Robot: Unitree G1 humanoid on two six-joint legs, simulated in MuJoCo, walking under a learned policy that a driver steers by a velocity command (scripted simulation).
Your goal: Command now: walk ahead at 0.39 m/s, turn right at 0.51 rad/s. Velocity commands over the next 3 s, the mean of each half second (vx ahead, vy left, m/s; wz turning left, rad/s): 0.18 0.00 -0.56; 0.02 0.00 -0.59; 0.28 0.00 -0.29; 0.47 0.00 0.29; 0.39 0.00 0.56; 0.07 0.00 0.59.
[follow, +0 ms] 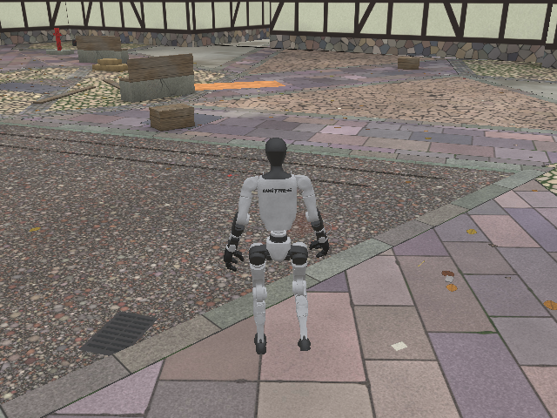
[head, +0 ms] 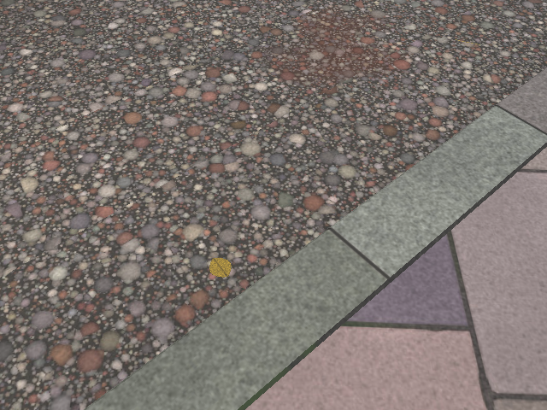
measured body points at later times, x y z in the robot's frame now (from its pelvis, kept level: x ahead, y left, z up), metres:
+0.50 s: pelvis +0.14 -0.04 -0.01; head +0.18 -0.08 +0.44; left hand +0.36 +0.19 -0.09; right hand +0.21 -0.35 -0.13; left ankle +0.16 +0.12 -0.65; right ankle +0.20 -0.13 -0.74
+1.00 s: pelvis +0.18 +0.00 +0.00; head +0.22 +0.01 +0.45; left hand +0.47 +0.16 -0.10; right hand +0.13 -0.31 -0.09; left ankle +0.25 +0.09 -0.74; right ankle +0.10 -0.12 -0.64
